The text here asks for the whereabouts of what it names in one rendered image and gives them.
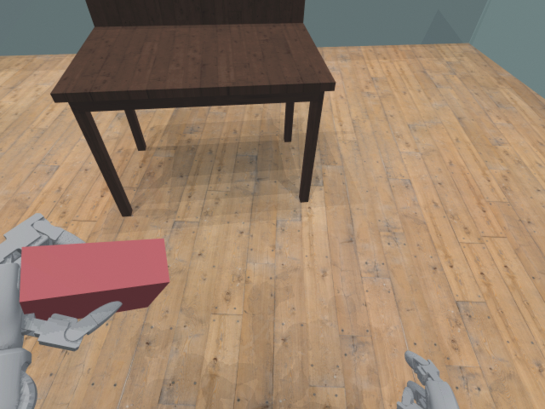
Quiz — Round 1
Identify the sponge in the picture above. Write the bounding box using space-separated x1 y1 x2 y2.
20 239 169 320

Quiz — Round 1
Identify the right robot hand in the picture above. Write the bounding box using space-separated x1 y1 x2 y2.
397 350 460 409

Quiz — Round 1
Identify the robot left forearm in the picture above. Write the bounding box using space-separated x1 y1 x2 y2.
0 348 37 409

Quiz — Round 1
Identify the left robot hand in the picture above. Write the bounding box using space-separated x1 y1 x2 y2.
0 213 122 351

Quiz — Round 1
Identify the table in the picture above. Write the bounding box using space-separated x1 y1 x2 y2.
50 0 336 216

